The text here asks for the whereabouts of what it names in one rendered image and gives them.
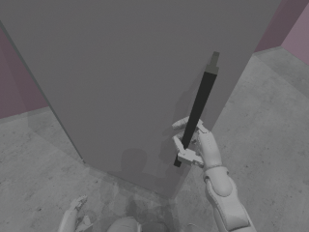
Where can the right robot forearm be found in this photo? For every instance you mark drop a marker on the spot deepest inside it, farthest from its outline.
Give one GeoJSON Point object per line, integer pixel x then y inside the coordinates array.
{"type": "Point", "coordinates": [222, 192]}

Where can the robot left hand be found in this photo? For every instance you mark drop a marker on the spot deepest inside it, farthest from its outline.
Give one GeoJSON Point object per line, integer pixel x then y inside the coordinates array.
{"type": "Point", "coordinates": [71, 218]}

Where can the handle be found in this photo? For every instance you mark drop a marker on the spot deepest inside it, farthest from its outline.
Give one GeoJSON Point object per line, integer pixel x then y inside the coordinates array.
{"type": "Point", "coordinates": [209, 76]}

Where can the fridge door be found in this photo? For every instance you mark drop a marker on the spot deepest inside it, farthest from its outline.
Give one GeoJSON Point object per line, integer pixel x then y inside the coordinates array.
{"type": "Point", "coordinates": [120, 73]}

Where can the robot left thigh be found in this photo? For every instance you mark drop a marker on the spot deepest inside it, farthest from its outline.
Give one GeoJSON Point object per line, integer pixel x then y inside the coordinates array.
{"type": "Point", "coordinates": [125, 224]}

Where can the robot right hand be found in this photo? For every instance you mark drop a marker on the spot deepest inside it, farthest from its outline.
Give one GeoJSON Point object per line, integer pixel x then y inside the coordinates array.
{"type": "Point", "coordinates": [205, 143]}

